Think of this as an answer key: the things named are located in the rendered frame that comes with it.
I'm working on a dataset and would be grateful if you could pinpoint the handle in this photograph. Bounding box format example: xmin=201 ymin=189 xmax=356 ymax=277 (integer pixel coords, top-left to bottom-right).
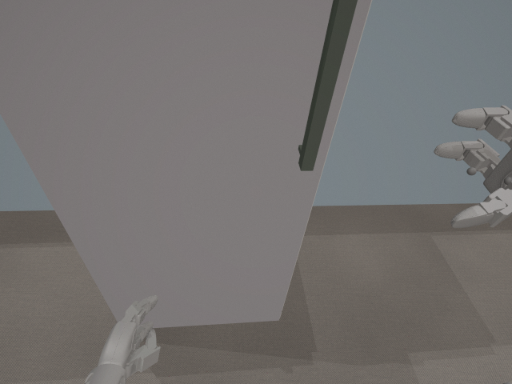
xmin=298 ymin=0 xmax=358 ymax=171

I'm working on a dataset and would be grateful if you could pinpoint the left robot forearm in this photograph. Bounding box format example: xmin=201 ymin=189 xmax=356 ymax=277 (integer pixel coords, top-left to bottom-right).
xmin=85 ymin=364 xmax=126 ymax=384

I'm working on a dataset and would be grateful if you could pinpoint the fridge door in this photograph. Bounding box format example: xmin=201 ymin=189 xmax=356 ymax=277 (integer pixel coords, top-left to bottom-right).
xmin=0 ymin=0 xmax=371 ymax=328

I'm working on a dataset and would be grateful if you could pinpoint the robot right hand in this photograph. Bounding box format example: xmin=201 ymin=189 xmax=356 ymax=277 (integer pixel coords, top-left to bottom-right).
xmin=434 ymin=105 xmax=512 ymax=228

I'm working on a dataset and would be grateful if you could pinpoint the robot left hand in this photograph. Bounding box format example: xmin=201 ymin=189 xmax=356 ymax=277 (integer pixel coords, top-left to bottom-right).
xmin=98 ymin=295 xmax=161 ymax=378

